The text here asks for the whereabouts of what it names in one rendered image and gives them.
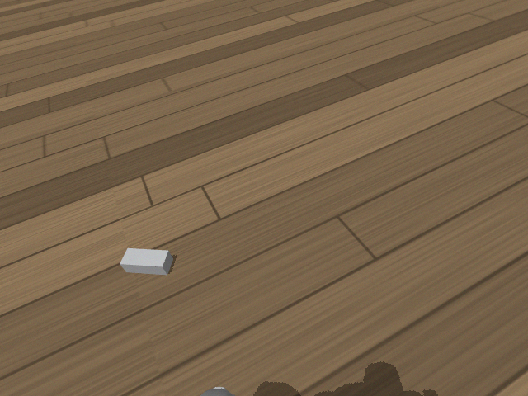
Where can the carton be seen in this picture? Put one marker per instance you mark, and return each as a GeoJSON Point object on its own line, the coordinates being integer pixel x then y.
{"type": "Point", "coordinates": [147, 261]}

